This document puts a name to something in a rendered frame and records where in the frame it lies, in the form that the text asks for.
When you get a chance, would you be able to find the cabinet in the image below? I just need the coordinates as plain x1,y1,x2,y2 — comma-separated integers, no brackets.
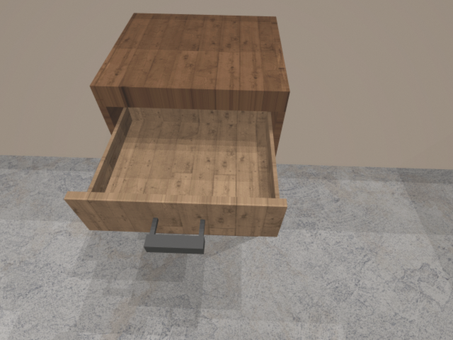
90,13,290,237

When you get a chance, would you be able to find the drawer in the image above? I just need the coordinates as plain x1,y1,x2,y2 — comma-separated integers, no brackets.
64,107,287,237

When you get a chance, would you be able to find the handle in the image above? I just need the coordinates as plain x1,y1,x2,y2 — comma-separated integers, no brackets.
144,217,205,254

